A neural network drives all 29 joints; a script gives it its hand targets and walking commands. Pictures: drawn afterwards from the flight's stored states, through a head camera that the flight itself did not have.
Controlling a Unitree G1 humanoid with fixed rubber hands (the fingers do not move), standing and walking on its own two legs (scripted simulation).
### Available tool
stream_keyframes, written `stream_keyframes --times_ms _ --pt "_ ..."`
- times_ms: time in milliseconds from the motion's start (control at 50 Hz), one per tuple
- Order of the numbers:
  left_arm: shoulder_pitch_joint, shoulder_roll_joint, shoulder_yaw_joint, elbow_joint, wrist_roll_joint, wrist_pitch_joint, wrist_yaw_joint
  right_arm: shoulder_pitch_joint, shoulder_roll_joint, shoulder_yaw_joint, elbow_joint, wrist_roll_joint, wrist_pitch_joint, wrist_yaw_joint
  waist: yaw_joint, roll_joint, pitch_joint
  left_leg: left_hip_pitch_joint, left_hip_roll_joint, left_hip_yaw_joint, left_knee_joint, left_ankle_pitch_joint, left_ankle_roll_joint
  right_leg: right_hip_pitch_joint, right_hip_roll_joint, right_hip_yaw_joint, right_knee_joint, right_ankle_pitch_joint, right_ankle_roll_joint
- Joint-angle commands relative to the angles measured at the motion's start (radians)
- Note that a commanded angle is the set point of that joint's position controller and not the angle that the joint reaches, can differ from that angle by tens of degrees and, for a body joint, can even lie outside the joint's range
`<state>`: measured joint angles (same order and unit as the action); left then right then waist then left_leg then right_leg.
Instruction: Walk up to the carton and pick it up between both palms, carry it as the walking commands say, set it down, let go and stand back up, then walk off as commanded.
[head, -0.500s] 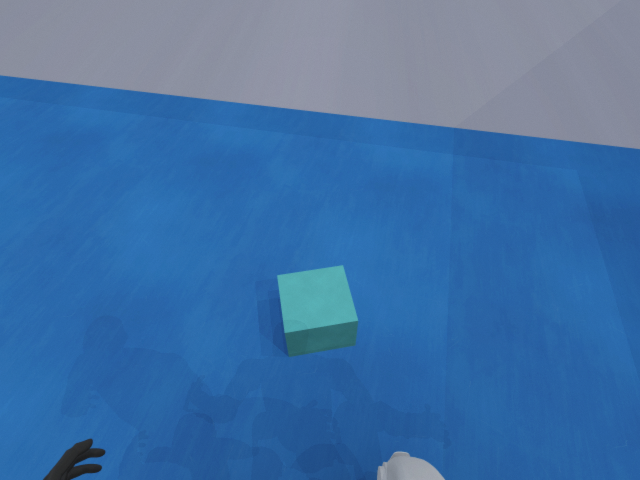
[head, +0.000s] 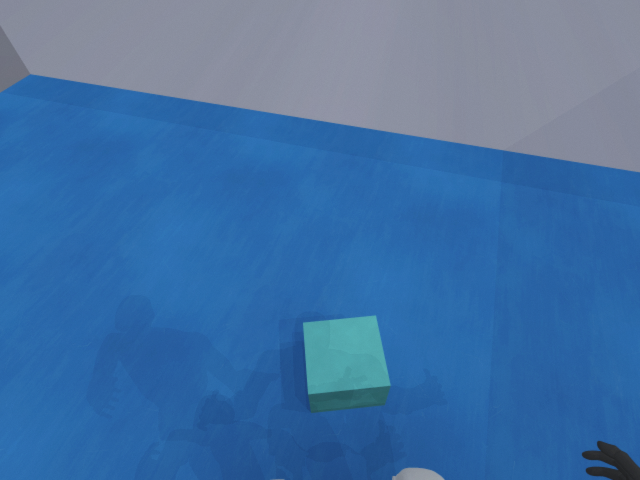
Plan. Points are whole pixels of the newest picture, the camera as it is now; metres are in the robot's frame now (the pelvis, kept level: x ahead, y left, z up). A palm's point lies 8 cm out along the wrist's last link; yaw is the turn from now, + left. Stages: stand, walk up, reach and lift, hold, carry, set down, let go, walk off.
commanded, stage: walk up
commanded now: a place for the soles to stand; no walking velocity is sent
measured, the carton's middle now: (343, 363) +0.54 -0.02 -0.66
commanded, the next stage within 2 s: none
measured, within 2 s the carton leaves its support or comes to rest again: neither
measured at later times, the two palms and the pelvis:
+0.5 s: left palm (111, 424) +0.22 +0.32 -0.08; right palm out of the picture +0.15 -0.35 -0.12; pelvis +0.07 -0.01 -0.02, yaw +0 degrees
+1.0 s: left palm out of the picture +0.11 +0.36 -0.10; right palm (581, 457) +0.18 -0.31 -0.11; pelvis +0.05 +0.01 -0.01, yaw +3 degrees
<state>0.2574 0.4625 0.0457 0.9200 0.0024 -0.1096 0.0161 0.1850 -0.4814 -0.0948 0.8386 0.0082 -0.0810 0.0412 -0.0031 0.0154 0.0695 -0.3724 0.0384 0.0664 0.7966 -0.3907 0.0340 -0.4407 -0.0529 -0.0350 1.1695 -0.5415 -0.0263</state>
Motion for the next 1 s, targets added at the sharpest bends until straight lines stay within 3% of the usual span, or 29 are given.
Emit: stream_keyframes --times_ms 0,20,60,80,100,120,140,160,180,200,220,260,320,340,380,420,440,460,500,540,580,620,660,720,800,820,860,940,980 --pt "0.059 0.159 0.047 -0.066 -0.030 -0.005 0.009 0.060 -0.213 -0.033 -0.049 -0.004 0.024 -0.027 -0.009 0.152 0.001 0.074 0.240 -0.228 -0.229 0.898 0.228 -0.022 0.008 -0.055 -0.266 0.117 0.001" --pt "0.087 0.151 0.040 -0.053 -0.029 0.000 0.018 0.012 -0.216 -0.028 -0.057 -0.001 0.028 -0.026 0.023 0.136 -0.020 0.032 0.238 -0.209 -0.178 0.946 0.222 0.072 0.018 -0.053 -0.357 0.220 -0.002" --pt "0.131 0.187 0.053 -0.023 -0.009 -0.007 0.036 -0.033 -0.156 -0.008 -0.063 0.016 0.038 -0.029 0.071 0.092 -0.152 0.006 0.142 -0.105 0.049 0.790 0.100 0.269 0.035 -0.016 -0.550 0.506 -0.041" --pt "0.103 0.283 0.083 -0.041 0.003 -0.004 0.044 -0.009 -0.096 0.013 -0.093 0.034 0.041 -0.033 0.069 -0.124 -0.192 -0.126 0.066 -0.056 0.216 0.570 0.013 0.331 -0.164 0.242 -0.587 0.721 -0.116" --pt "0.097 0.325 0.085 -0.048 -0.011 0.008 0.049 0.005 -0.108 0.008 -0.090 0.036 0.063 -0.048 0.085 -0.150 -0.250 -0.122 0.000 -0.070 0.301 0.025 -0.011 0.296 -0.384 0.483 -0.700 0.839 -0.231" --pt "-0.038 0.324 0.070 -0.084 -0.016 0.016 0.049 0.005 -0.129 -0.002 -0.071 0.017 0.091 -0.059 0.033 -0.102 -0.218 -0.079 0.028 -0.139 0.299 -0.222 0.002 0.191 -0.379 0.471 -0.694 0.699 -0.278" --pt "-0.111 0.303 0.069 -0.089 -0.017 0.030 0.052 0.069 -0.156 -0.016 -0.042 0.002 0.107 -0.057 -0.011 -0.070 -0.151 -0.045 0.050 -0.145 0.277 -0.212 0.003 0.118 -0.330 0.421 -0.702 0.455 -0.232" --pt "-0.147 0.265 0.063 -0.093 0.000 0.036 0.052 0.080 -0.143 -0.018 -0.003 -0.001 0.108 -0.050 -0.003 -0.100 -0.085 -0.068 0.034 -0.120 0.244 -0.205 0.003 0.074 -0.305 0.401 -0.721 0.287 -0.213" --pt "-0.129 0.246 0.062 -0.099 0.007 0.034 0.052 0.048 -0.139 -0.028 -0.015 -0.002 0.105 -0.040 -0.003 -0.061 -0.064 -0.101 0.022 -0.127 0.202 -0.190 -0.003 0.108 -0.255 0.346 -0.699 0.342 -0.181" --pt "-0.122 0.263 0.071 -0.102 0.003 0.037 0.053 0.116 -0.133 -0.020 0.009 0.001 0.101 -0.042 0.004 -0.145 -0.131 -0.113 0.023 -0.110 0.147 -0.181 -0.001 0.201 -0.266 0.360 -0.655 0.390 -0.194" --pt "-0.134 0.291 0.082 -0.112 -0.003 0.042 0.053 0.133 -0.146 -0.022 0.034 0.000 0.095 -0.046 -0.014 -0.135 -0.158 -0.037 0.012 -0.095 0.105 -0.091 0.004 0.134 -0.284 0.372 -0.633 0.392 -0.201" --pt "-0.177 0.258 0.062 -0.104 0.001 0.054 0.044 0.131 -0.174 -0.034 0.052 -0.010 0.084 -0.055 -0.043 -0.111 -0.195 0.087 0.013 -0.100 -0.045 0.006 0.014 0.027 -0.238 0.296 -0.558 0.338 -0.144" --pt "-0.192 0.188 0.057 -0.096 -0.001 0.064 0.035 0.008 -0.242 -0.044 0.037 -0.030 0.072 -0.054 0.008 -0.002 -0.162 -0.018 0.147 -0.387 -0.204 0.144 0.133 0.050 -0.034 0.058 -0.343 0.217 -0.021" --pt "-0.179 0.188 0.050 -0.071 -0.009 0.061 0.046 -0.074 -0.230 -0.032 0.014 -0.025 0.075 -0.048 0.019 0.015 -0.124 -0.068 0.157 -0.360 -0.162 0.278 0.159 0.099 -0.001 0.047 -0.344 0.256 -0.035" --pt "-0.081 0.228 0.056 -0.041 0.010 0.041 0.048 -0.055 -0.173 -0.018 0.006 -0.003 0.078 -0.043 0.043 -0.082 -0.217 -0.111 0.062 -0.212 0.021 0.358 0.069 0.227 -0.120 0.172 -0.474 0.429 -0.108" --pt "-0.113 0.300 0.077 -0.032 -0.003 0.039 0.049 -0.001 -0.157 -0.010 0.021 -0.001 0.088 -0.050 0.021 -0.178 -0.231 -0.109 -0.027 -0.072 0.209 0.105 0.000 0.210 -0.333 0.393 -0.561 0.627 -0.268" --pt "-0.162 0.287 0.071 -0.059 -0.003 0.040 0.052 0.032 -0.152 -0.012 0.040 -0.009 0.091 -0.050 0.006 -0.199 -0.188 -0.076 -0.012 -0.095 0.197 -0.085 -0.005 0.169 -0.362 0.411 -0.557 0.700 -0.286" --pt "-0.187 0.270 0.073 -0.064 -0.005 0.043 0.051 0.077 -0.162 -0.010 0.062 -0.014 0.088 -0.045 -0.015 -0.209 -0.187 -0.046 -0.001 -0.109 0.139 -0.056 0.008 0.141 -0.324 0.350 -0.534 0.656 -0.239" --pt "-0.230 0.220 0.046 -0.056 0.000 0.052 0.047 0.071 -0.169 -0.016 0.087 -0.022 0.077 -0.046 -0.055 -0.095 -0.115 0.036 0.024 -0.142 -0.048 0.160 0.033 0.002 -0.202 0.234 -0.485 0.562 -0.129" --pt "-0.224 0.183 0.036 -0.059 -0.011 0.066 0.046 0.004 -0.208 -0.023 0.061 -0.024 0.071 -0.035 -0.019 0.109 -0.094 0.001 0.122 -0.364 -0.199 0.217 0.130 -0.051 -0.056 0.058 -0.303 0.255 -0.038" --pt "-0.199 0.168 0.036 -0.043 -0.006 0.067 0.048 -0.098 -0.226 -0.022 0.036 -0.026 0.079 -0.040 0.004 0.137 -0.067 -0.104 0.223 -0.446 -0.241 0.255 0.237 0.008 0.023 0.005 -0.205 0.087 -0.021" --pt "-0.158 0.192 0.051 -0.005 0.005 0.059 0.039 -0.163 -0.212 -0.011 0.021 -0.034 0.082 -0.041 0.038 0.120 -0.072 -0.195 0.172 -0.411 -0.209 0.207 0.183 0.140 0.003 0.026 -0.321 0.124 -0.029" --pt "-0.174 0.249 0.062 -0.005 0.009 0.048 0.033 -0.114 -0.185 -0.001 0.020 -0.024 0.088 -0.044 0.022 -0.036 -0.069 -0.212 0.053 -0.274 -0.084 0.111 0.082 0.128 -0.118 0.180 -0.493 0.195 -0.089" --pt "-0.209 0.258 0.048 0.005 0.013 0.059 0.034 -0.083 -0.206 -0.022 0.052 -0.027 0.101 -0.032 -0.009 -0.043 -0.021 -0.107 0.007 -0.193 -0.044 -0.164 0.037 -0.046 -0.187 0.331 -0.634 -0.075 -0.131" --pt "-0.203 0.210 0.038 0.019 0.011 0.065 0.030 -0.082 -0.193 -0.028 0.050 -0.041 0.093 -0.022 -0.013 0.077 -0.022 -0.076 0.078 -0.386 -0.293 -0.250 0.117 -0.072 -0.046 0.106 -0.449 -0.044 -0.039" --pt "-0.205 0.208 0.040 0.016 0.010 0.066 0.027 -0.090 -0.221 -0.026 0.054 -0.037 0.093 -0.023 -0.006 0.108 -0.001 -0.097 0.132 -0.464 -0.336 -0.178 0.151 -0.055 0.018 0.014 -0.348 0.023 -0.017" --pt "-0.133 0.194 0.044 0.046 0.009 0.066 0.027 -0.155 -0.223 -0.027 0.018 -0.040 0.090 -0.029 0.020 0.135 -0.030 -0.134 0.186 -0.486 -0.333 -0.037 0.191 0.029 0.020 -0.003 -0.270 0.061 -0.018" --pt "-0.113 0.192 0.038 0.045 0.004 0.057 0.027 -0.163 -0.182 -0.016 0.010 -0.017 0.095 -0.039 0.040 0.021 -0.093 -0.072 0.093 -0.336 -0.199 0.167 0.084 0.109 -0.036 0.055 -0.489 0.254 -0.054" --pt "-0.126 0.232 0.040 0.043 0.012 0.057 0.032 -0.131 -0.182 -0.014 0.022 -0.015 0.101 -0.032 0.018 0.001 -0.106 -0.070 0.050 -0.278 -0.150 0.043 0.045 0.101 -0.104 0.192 -0.553 0.182 -0.086"
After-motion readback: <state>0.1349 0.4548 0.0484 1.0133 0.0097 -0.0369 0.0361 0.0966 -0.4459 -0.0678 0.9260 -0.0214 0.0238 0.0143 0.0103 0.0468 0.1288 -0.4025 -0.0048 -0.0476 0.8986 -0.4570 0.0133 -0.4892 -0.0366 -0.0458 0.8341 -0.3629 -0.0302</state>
